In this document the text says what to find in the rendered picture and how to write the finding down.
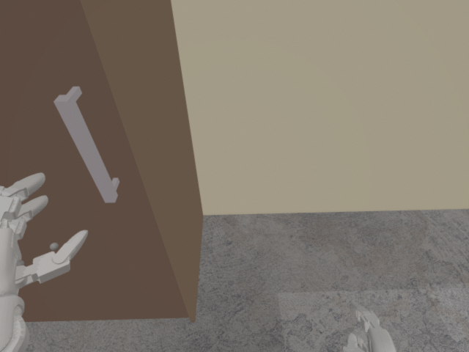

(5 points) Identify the right robot hand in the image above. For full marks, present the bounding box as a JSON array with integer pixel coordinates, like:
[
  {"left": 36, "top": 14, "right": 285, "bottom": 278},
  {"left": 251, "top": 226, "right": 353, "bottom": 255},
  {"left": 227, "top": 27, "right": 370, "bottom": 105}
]
[{"left": 343, "top": 302, "right": 396, "bottom": 352}]

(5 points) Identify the handle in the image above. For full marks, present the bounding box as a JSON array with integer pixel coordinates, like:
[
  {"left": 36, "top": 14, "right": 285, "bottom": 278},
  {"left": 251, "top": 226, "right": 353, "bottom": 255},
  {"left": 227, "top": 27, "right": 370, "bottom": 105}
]
[{"left": 54, "top": 87, "right": 119, "bottom": 203}]

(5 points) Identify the robot left forearm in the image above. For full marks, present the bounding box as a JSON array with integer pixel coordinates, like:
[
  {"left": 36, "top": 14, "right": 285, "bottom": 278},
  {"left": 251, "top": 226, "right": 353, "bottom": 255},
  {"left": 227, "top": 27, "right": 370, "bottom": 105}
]
[{"left": 0, "top": 294, "right": 29, "bottom": 352}]

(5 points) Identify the left robot hand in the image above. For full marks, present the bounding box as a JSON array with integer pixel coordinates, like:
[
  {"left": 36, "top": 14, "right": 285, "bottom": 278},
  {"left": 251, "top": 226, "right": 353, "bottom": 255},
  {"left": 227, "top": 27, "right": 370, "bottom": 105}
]
[{"left": 0, "top": 172, "right": 88, "bottom": 296}]

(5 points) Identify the wardrobe door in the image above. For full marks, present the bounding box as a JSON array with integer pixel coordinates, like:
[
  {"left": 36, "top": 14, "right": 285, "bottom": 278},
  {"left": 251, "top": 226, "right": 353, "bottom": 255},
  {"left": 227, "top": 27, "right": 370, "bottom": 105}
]
[{"left": 0, "top": 0, "right": 188, "bottom": 322}]

